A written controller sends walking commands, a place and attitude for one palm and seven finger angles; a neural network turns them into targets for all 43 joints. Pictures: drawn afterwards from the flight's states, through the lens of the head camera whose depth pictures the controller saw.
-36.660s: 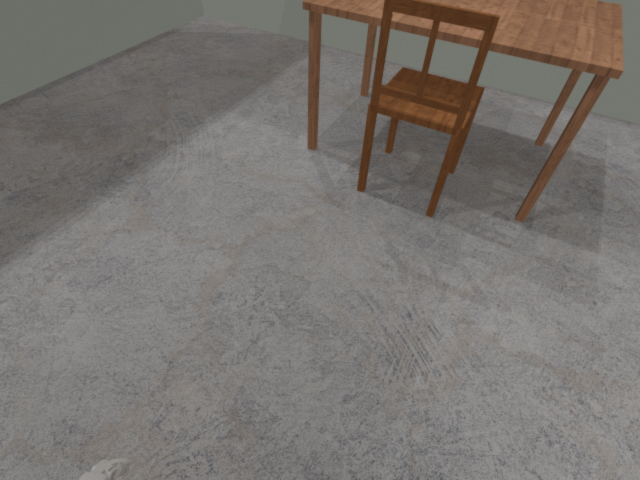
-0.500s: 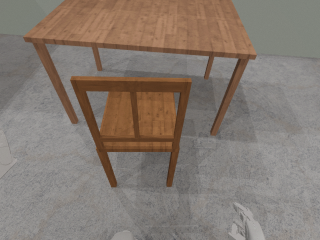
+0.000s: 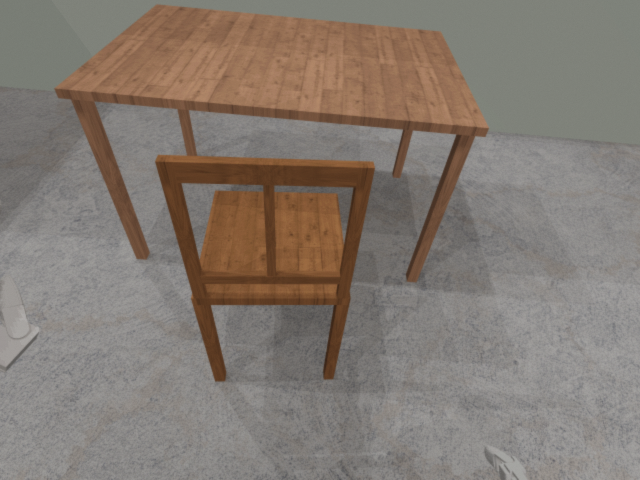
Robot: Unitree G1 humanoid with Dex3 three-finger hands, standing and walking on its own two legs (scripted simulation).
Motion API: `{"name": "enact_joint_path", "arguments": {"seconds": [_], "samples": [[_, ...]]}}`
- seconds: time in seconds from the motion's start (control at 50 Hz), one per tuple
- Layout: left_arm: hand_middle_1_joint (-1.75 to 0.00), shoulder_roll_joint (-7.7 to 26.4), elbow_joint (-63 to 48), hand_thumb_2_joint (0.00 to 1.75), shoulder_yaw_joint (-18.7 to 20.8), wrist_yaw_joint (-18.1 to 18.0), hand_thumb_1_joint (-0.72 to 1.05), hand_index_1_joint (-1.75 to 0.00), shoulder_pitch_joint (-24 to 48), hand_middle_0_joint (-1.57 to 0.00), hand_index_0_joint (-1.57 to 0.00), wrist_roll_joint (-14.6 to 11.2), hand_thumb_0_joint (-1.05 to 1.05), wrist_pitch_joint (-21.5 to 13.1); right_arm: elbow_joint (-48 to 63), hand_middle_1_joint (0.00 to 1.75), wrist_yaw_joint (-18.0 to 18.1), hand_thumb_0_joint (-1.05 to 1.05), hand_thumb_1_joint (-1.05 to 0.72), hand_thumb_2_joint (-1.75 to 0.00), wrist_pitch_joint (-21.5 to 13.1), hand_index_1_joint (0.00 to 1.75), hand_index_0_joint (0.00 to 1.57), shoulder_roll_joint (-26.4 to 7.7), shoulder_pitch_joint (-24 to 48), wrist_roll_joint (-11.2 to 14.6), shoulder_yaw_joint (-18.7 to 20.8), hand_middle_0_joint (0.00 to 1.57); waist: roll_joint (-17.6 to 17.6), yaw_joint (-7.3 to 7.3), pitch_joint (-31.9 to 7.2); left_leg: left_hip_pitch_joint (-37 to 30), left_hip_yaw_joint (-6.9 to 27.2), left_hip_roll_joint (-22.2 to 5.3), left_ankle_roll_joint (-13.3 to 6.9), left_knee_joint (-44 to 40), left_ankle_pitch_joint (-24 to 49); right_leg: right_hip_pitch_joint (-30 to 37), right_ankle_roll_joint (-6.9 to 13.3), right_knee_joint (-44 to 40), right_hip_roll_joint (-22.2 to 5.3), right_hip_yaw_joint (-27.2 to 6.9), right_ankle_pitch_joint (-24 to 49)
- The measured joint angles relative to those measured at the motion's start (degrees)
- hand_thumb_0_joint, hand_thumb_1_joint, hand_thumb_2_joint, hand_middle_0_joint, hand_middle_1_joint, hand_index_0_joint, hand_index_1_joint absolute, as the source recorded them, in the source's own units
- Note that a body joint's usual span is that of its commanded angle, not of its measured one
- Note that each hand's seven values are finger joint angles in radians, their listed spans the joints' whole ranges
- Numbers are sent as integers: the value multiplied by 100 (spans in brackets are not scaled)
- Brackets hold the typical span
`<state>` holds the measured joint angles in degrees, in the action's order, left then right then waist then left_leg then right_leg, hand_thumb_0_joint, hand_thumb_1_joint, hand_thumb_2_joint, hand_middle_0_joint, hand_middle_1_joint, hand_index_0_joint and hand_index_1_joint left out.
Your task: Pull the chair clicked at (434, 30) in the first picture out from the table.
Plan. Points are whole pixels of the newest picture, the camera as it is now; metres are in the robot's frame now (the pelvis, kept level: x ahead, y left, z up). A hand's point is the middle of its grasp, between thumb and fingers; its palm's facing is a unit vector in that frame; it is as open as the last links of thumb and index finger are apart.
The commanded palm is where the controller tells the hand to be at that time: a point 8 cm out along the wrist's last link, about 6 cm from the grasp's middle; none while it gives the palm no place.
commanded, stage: stop stepping back and stand still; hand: left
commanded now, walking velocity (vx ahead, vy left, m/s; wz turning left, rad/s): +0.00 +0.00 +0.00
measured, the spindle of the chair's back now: (270, 233) +0.59 +0.14 -0.09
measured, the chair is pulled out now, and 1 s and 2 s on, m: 0.28 0.28 0.28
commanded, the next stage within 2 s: let the arm hang, fingers relaxed in 0.10 s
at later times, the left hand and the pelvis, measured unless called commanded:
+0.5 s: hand out of the picture +0.09 +0.15 -0.16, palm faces +0.11 -0.99 -0.13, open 7.0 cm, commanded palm none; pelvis +0.01 -0.02 +0.00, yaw +3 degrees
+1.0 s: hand out of the picture +0.01 +0.14 -0.16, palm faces +0.04 -0.98 -0.19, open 7.4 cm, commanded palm none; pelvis +0.01 -0.03 +0.01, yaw +2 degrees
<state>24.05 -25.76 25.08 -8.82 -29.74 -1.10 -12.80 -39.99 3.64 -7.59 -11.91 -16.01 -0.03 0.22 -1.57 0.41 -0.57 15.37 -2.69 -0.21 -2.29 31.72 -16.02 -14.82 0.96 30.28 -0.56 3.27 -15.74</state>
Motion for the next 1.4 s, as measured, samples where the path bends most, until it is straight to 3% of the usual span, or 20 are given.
{"name": "enact_joint_path", "arguments": {"seconds": [0.08,0.12,0.18,0.22,0.24,0.3,0.36,0.46,0.5,0.58,0.82,1.02,1.4], "samples": [[-30,-244,226,90,-235,-5,89,-30,186,-21,-21,43,1,216,79,30,39,1,-91,-89,-107,30,20,146,96,19,-9,20,-29,-84,55,-237,-23,137,-64,-360,284,-301,-46,1213,-25,-189,-728],[-30,-207,150,90,-351,12,89,-30,169,-21,-21,69,1,283,125,30,13,1,-91,-89,-172,30,20,228,102,30,-66,20,-10,-139,43,-302,65,168,-54,-530,342,-138,-65,856,-53,-141,-643],[-30,99,-158,90,-257,39,89,-30,-37,-21,-21,80,1,188,193,30,-43,1,-91,-89,-230,30,20,350,211,23,-203,20,-118,-91,109,-223,42,178,13,-418,280,256,-70,-354,-103,-152,214],[-30,193,38,90,-309,146,89,-30,35,-21,-21,158,1,58,112,30,-141,1,-91,-89,-245,30,20,325,347,-5,-176,20,22,-62,151,-61,104,68,60,-202,216,210,-90,-388,2,-95,386],[-30,197,501,90,-537,295,89,-30,285,-21,-21,227,1,131,23,30,-239,1,-91,-89,-199,30,20,264,395,4,-103,20,112,-40,94,91,153,75,102,-57,220,103,-95,-284,-10,-44,316],[-30,-270,2391,90,-1293,594,90,-30,992,-20,-20,290,0,823,-278,30,-378,1,-90,-89,151,30,20,37,543,-28,37,20,409,-61,-121,317,248,115,50,164,10,-166,-123,94,-55,55,31],[-30,-845,4385,90,-1824,710,90,-30,1371,-19,-20,292,0,1397,-505,30,-415,1,-91,-89,482,30,20,-25,556,-120,32,20,393,-120,-154,353,224,174,12,292,-46,-252,-149,340,-123,31,-125],[-30,-1473,6485,90,-2532,846,91,-30,1240,-19,-19,259,1,1696,-817,30,-408,1,-91,-89,695,30,20,128,318,-185,-80,20,-58,-182,165,99,194,145,70,72,34,-69,-82,234,-89,-4,-92],[-30,-1552,6809,90,-2349,697,98,-30,1221,-20,-20,105,-3,1546,-970,30,-372,1,-91,-89,718,30,20,203,147,-179,-88,20,-187,-121,304,74,270,98,107,-30,108,18,-42,44,-35,73,8],[-30,-1271,7367,90,-2414,731,102,-30,1233,-21,-21,169,-6,1430,-1308,30,-308,1,-91,-89,795,30,20,243,-96,-176,-74,20,-158,-5,474,3,351,22,161,-220,237,180,21,-315,56,152,208],[-30,-1251,8497,90,-2571,742,93,-30,1028,-20,-20,140,-1,1386,-1854,30,-254,1,-91,-89,786,30,19,335,-381,-123,-67,20,283,-67,443,-232,252,32,161,-582,372,316,24,-541,49,53,306],[-30,-1633,8674,90,-2658,693,92,-30,1245,-20,-20,142,0,1289,-2099,30,-207,1,-91,-89,719,30,20,499,-322,-116,-116,20,282,-75,346,-398,208,22,197,-710,399,397,57,-521,58,8,268],[-30,-1689,8805,90,-2615,683,92,-30,1252,-20,-20,125,1,1245,-2235,30,-168,0,-91,-89,725,30,19,512,-337,-109,-70,19,258,-101,462,-411,227,-76,291,-736,395,415,149,-574,159,24,278]]}}
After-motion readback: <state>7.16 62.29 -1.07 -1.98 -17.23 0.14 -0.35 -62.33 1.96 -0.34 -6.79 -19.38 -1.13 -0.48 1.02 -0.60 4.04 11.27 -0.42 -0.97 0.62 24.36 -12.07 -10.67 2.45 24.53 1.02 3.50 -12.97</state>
